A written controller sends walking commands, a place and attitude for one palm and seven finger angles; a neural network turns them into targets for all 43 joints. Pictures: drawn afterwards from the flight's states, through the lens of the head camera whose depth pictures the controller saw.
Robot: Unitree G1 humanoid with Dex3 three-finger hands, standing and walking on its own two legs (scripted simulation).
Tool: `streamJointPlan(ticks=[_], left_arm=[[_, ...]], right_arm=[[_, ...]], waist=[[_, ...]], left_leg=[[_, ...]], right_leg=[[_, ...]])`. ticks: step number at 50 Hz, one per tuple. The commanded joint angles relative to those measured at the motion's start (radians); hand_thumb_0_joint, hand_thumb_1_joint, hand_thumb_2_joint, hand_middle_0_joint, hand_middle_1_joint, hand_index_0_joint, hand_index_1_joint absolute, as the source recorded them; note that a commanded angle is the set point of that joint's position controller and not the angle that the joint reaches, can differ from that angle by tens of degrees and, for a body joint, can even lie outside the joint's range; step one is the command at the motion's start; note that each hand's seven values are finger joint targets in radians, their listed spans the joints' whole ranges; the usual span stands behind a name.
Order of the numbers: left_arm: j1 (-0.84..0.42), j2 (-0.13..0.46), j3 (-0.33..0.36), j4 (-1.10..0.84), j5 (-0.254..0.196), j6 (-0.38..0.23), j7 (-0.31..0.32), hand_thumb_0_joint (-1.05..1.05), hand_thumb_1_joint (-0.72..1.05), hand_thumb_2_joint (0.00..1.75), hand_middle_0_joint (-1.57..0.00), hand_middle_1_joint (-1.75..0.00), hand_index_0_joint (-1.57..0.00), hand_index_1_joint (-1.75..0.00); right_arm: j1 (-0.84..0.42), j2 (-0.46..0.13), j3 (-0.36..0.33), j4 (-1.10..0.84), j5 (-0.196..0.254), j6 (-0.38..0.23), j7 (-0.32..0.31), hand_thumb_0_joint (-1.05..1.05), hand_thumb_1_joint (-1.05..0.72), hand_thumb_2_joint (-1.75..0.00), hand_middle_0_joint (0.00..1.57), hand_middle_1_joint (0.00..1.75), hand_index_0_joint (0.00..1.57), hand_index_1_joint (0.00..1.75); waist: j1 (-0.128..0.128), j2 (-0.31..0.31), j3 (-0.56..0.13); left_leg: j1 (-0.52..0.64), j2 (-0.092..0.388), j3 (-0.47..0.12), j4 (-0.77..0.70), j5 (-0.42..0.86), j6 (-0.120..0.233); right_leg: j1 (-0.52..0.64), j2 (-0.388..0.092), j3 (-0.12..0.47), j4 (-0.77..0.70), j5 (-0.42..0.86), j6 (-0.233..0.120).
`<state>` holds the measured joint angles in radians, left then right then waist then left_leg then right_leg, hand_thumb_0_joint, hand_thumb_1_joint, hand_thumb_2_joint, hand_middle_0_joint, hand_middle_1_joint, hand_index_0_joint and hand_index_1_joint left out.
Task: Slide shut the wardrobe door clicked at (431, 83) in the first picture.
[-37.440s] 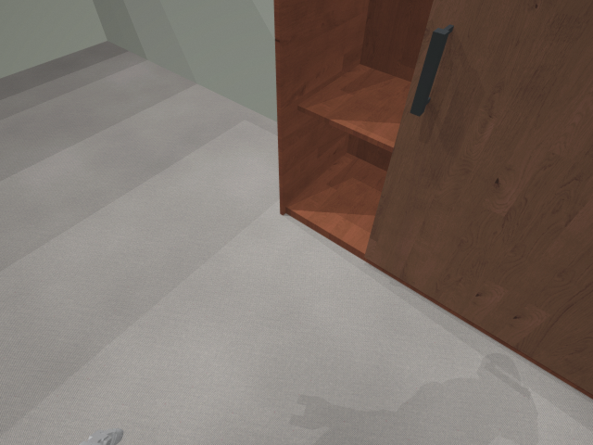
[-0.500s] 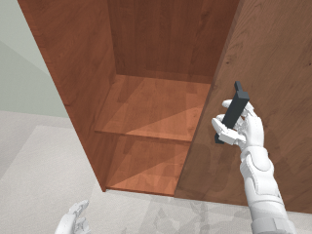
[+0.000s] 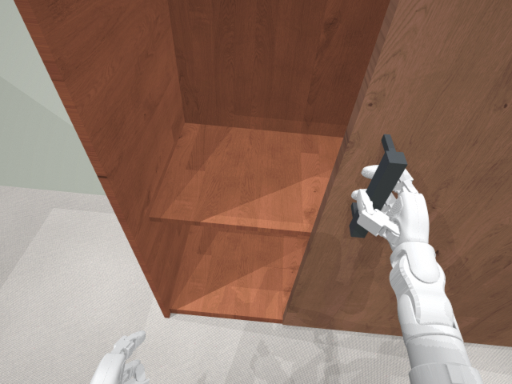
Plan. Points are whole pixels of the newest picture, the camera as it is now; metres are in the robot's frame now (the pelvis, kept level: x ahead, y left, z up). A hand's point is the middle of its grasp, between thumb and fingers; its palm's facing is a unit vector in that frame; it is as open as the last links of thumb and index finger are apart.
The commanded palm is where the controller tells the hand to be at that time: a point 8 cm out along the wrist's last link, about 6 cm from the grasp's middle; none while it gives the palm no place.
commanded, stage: grip the handle and tug to test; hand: right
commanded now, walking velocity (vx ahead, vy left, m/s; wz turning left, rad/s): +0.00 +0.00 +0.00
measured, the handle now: (371, 189) +0.42 -0.16 +0.10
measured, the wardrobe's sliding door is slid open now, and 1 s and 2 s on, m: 0.43 0.42 0.34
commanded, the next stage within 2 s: tug the door sideways, standing still in 0.36 s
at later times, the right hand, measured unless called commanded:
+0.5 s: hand (365, 213) +0.36 -0.13 +0.11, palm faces +0.02 +1.00 -0.01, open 6.2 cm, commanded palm +0.33 -0.19 +0.10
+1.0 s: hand (355, 211) +0.36 -0.12 +0.11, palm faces +0.08 +1.00 -0.02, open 6.2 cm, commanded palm +0.34 -0.11 +0.10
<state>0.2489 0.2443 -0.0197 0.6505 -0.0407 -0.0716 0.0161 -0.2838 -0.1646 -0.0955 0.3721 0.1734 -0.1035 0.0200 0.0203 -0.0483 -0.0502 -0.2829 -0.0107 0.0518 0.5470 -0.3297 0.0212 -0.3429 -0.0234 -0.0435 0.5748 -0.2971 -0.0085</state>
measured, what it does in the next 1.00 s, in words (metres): stands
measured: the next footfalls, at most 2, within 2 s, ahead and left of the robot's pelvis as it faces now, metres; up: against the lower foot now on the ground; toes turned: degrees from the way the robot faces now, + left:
right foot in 1.98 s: +0.05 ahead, -0.05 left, +0.00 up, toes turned -5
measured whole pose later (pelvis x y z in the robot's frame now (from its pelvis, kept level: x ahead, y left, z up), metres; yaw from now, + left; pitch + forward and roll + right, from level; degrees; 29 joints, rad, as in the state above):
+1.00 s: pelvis +0.02 -0.01 +0.00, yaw -3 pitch +5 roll +1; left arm 0.21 0.21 -0.02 0.63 -0.02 -0.06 -0.01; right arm -0.25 -0.07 0.05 0.22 0.11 -0.01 -0.12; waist -0.02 -0.06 -0.05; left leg -0.27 0.02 0.09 0.57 -0.37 0.01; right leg -0.36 0.01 0.00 0.61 -0.33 -0.02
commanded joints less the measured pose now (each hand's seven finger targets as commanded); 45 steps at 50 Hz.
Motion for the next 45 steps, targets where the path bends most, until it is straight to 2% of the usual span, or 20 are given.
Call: streamJointPlan(ticks=[1, 4, 6, 8, 12, 13, 14, 17, 18, 21, 23, 26, 27, 28, 32, 33, 36, 41, 44, 45], left_arm=[[-0.069, 0.115, 0.043, -0.149, 0.002, -0.053, 0.006, 0.0, 0.9, 0.9, -0.2, -0.3, -0.2, -0.3], [-0.073, 0.115, 0.042, -0.159, 0.001, -0.055, 0.003, 0.0, 0.9, 0.9, -0.2, -0.3, -0.2, -0.3], [-0.081, 0.111, 0.043, -0.173, 0.002, -0.056, 0.001, 0.0, 0.9, 0.9, -0.2, -0.3, -0.2, -0.3], [-0.086, 0.112, 0.043, -0.178, 0.001, -0.055, -0.001, 0.0, 0.9, 0.9, -0.2, -0.3, -0.2, -0.3], [-0.096, 0.106, 0.044, -0.198, 0.001, -0.056, -0.003, 0.0, 0.9, 0.9, -0.2, -0.3, -0.2, -0.3], [-0.098, 0.109, 0.044, -0.2, 0.002, -0.055, -0.003, 0.0, 0.9, 0.9, -0.2, -0.3, -0.2, -0.3], [-0.099, 0.107, 0.044, -0.201, 0.001, -0.054, -0.003, 0.0, 0.9, 0.9, -0.2, -0.3, -0.2, -0.3], [-0.104, 0.099, 0.045, -0.218, 0.004, -0.055, -0.007, 0.0, 0.9, 0.9, -0.2, -0.3, -0.2, -0.3], [-0.103, 0.103, 0.048, -0.217, 0.003, -0.052, -0.007, 0.0, 0.9, 0.9, -0.2, -0.3, -0.2, -0.3], [-0.105, 0.097, 0.047, -0.227, 0.006, -0.048, -0.009, 0.0, 0.9, 0.9, -0.2, -0.3, -0.2, -0.3], [-0.108, 0.096, 0.048, -0.232, 0.008, -0.048, -0.01, 0.0, 0.9, 0.9, -0.2, -0.3, -0.2, -0.3], [-0.089, 0.108, 0.05, -0.189, 0.011, -0.035, 0.004, 0.0, 0.9, 0.9, -0.2, -0.3, -0.2, -0.3], [-0.095, 0.101, 0.047, -0.186, 0.01, -0.037, 0.006, 0.0, 0.9, 0.9, -0.2, -0.3, -0.2, -0.3], [-0.092, 0.097, 0.049, -0.177, 0.01, -0.039, 0.007, 0.0, 0.9, 0.9, -0.2, -0.3, -0.2, -0.3], [-0.064, 0.096, 0.057, -0.16, 0.018, -0.04, 0.005, 0.0, 0.9, 0.9, -0.2, -0.3, -0.2, -0.3], [-0.062, 0.096, 0.056, -0.158, 0.019, -0.038, 0.003, 0.0, 0.9, 0.9, -0.2, -0.3, -0.2, -0.3], [-0.077, 0.092, 0.051, -0.156, 0.02, -0.035, 0.001, 0.0, 0.9, 0.9, -0.2, -0.3, -0.2, -0.3], [-0.091, 0.086, 0.043, -0.154, 0.02, -0.035, -0.005, 0.0, 0.9, 0.9, -0.2, -0.3, -0.2, -0.3], [-0.088, 0.084, 0.044, -0.154, 0.022, -0.036, -0.009, 0.0, 0.9, 0.9, -0.2, -0.3, -0.2, -0.3], [-0.091, 0.083, 0.042, -0.154, 0.022, -0.036, -0.011, 0.0, 0.9, 0.9, -0.2, -0.3, -0.2, -0.3]], right_arm=[[-0.239, -0.13, -0.029, -0.263, -0.002, -0.078, 0.031, 0.0, -0.9, -0.9, 0.45, 1.4, 0.45, 1.4], [-0.203, -0.132, -0.036, -0.276, 0.005, -0.077, 0.038, 0.0, -0.9, -0.9, 0.45, 1.4, 0.45, 1.4], [-0.137, -0.132, -0.046, -0.308, 0.008, -0.077, 0.043, 0.0, -0.9, -0.9, 0.45, 1.4, 0.45, 1.4], [-0.108, -0.139, -0.048, -0.326, 0.01, -0.075, 0.046, 0.0, -0.9, -0.9, 0.45, 1.4, 0.45, 1.4], [-0.013, -0.125, -0.047, -0.391, 0.017, -0.065, 0.05, 0.0, -0.9, -0.9, 0.45, 1.4, 0.45, 1.4], [0.011, -0.127, -0.049, -0.393, 0.017, -0.059, 0.049, 0.0, -0.9, -0.9, 0.45, 1.4, 0.45, 1.4], [0.0, -0.123, -0.037, -0.415, 0.014, -0.058, 0.048, 0.0, -0.9, -0.9, 0.45, 1.4, 0.45, 1.4], [0.1, -0.099, -0.024, -0.498, 0.015, -0.043, 0.047, 0.0, -0.9, -0.9, 0.45, 1.4, 0.45, 1.4], [0.12, -0.122, -0.043, -0.505, 0.015, -0.038, 0.044, 0.0, -0.9, -0.9, 0.45, 1.4, 0.45, 1.4], [0.179, -0.102, -0.027, -0.586, 0.014, -0.025, 0.041, 0.0, -0.9, -0.9, 0.45, 1.4, 0.45, 1.4], [0.221, -0.099, -0.022, -0.62, 0.013, -0.014, 0.036, 0.0, -0.9, -0.9, 0.45, 1.4, 0.45, 1.4], [-0.006, -0.134, -0.043, -0.547, -0.001, -0.002, 0.014, 0.0, -0.9, -0.9, 0.45, 1.4, 0.45, 1.4], [-0.07, -0.081, 0.017, -0.551, -0.008, -0.001, 0.011, 0.0, -0.9, -0.9, 0.45, 1.4, 0.45, 1.4], [-0.124, -0.043, 0.061, -0.562, -0.012, -0.001, 0.004, 0.0, -0.9, -0.9, 0.45, 1.4, 0.45, 1.4], [-0.14, 0.015, 0.135, -0.569, -0.033, 0.013, -0.015, 0.0, -0.9, -0.9, 0.45, 1.4, 0.45, 1.4], [-0.155, 0.029, 0.164, -0.571, -0.04, 0.012, -0.016, 0.0, -0.9, -0.9, 0.45, 1.4, 0.45, 1.4], [-0.184, 0.078, 0.22, -0.536, -0.049, 0.008, -0.021, 0.0, -0.9, -0.9, 0.45, 1.4, 0.45, 1.4], [-0.257, 0.14, 0.298, -0.505, -0.064, 0.003, -0.023, 0.0, -0.9, -0.9, 0.45, 1.4, 0.45, 1.4], [-0.299, 0.169, 0.332, -0.495, -0.069, 0.002, -0.027, 0.0, -0.9, -0.9, 0.45, 1.4, 0.45, 1.4], [-0.311, 0.183, 0.347, -0.489, -0.072, 0.001, -0.03, 0.0, -0.9, -0.9, 0.45, 1.4, 0.45, 1.4]], waist=[[-0.013, 0.036, -0.285], [-0.018, 0.073, -0.268], [-0.036, 0.032, -0.287], [-0.035, 0.055, -0.276], [-0.045, 0.047, -0.277], [-0.044, 0.081, -0.269], [-0.037, 0.056, -0.263], [-0.05, 0.028, -0.293], [-0.051, 0.055, -0.297], [-0.054, 0.026, -0.305], [-0.053, 0.052, -0.304], [-0.012, 0.036, -0.256], [0.001, -0.003, -0.24], [0.019, 0.012, -0.235], [0.02, 0.005, -0.336], [0.027, 0.036, -0.341], [0.029, 0.053, -0.313], [0.038, 0.019, -0.303], [0.045, 0.048, -0.328], [0.045, 0.032, -0.324]], left_leg=[[0.068, 0.003, -0.022, -0.039, 0.484, -0.006], [0.084, 0.002, -0.021, -0.044, 0.499, -0.008], [0.102, 0.003, -0.022, -0.038, 0.52, -0.006], [0.115, 0.005, -0.024, -0.042, 0.554, -0.007], [0.13, 0.006, -0.02, -0.036, 0.596, -0.009], [0.141, 0.007, -0.021, -0.04, 0.616, -0.011], [0.133, 0.008, -0.021, -0.037, 0.613, -0.012], [0.149, 0.011, -0.018, -0.03, 0.668, -0.012], [0.165, 0.013, -0.022, -0.032, 0.699, -0.012], [0.181, 0.02, -0.02, -0.02, 0.77, -0.015], [0.19, 0.022, -0.02, -0.025, 0.8, -0.016], [0.117, 0.013, -0.017, -0.023, 0.723, -0.015], [0.079, 0.012, -0.012, -0.025, 0.66, -0.013], [0.056, 0.01, -0.011, -0.032, 0.641, -0.013], [0.046, 0.014, -0.001, -0.008, 0.672, -0.015], [0.046, 0.014, -0.003, -0.011, 0.676, -0.015], [0.009, 0.01, 0.01, -0.013, 0.577, -0.015], [-0.028, 0.009, 0.014, -0.01, 0.496, -0.009], [-0.032, 0.007, 0.017, -0.001, 0.488, -0.008], [-0.046, 0.006, 0.02, 0.004, 0.469, -0.008]], right_leg=[[0.19, 0.01, 0.039, -0.031, 0.379, -0.022], [0.174, 0.009, 0.038, -0.036, 0.378, -0.025], [0.185, 0.01, 0.03, -0.038, 0.399, -0.022], [0.18, 0.007, 0.029, -0.035, 0.421, -0.025], [0.191, 0.005, 0.021, -0.039, 0.456, -0.022], [0.182, 0.004, 0.019, -0.036, 0.459, -0.025], [0.184, 0.004, 0.018, -0.039, 0.455, -0.023], [0.224, 0.0, 0.016, -0.031, 0.535, -0.022], [0.218, -0.004, 0.013, -0.026, 0.548, -0.022], [0.231, -0.005, 0.01, -0.02, 0.609, -0.02], [0.235, -0.01, 0.009, -0.015, 0.633, -0.021], [0.228, -0.007, 0.02, -0.014, 0.577, -0.016], [0.244, -0.009, 0.028, -0.015, 0.57, -0.014], [0.259, -0.013, 0.034, -0.006, 0.578, -0.015], [0.341, -0.019, 0.061, 0.021, 0.727, -0.007], [0.341, -0.021, 0.064, 0.025, 0.735, -0.01], [0.338, -0.021, 0.083, 0.011, 0.667, -0.006], [0.334, -0.02, 0.101, 0.015, 0.613, -0.006], [0.337, -0.021, 0.113, 0.026, 0.619, -0.008], [0.34, -0.022, 0.118, 0.026, 0.618, -0.004]])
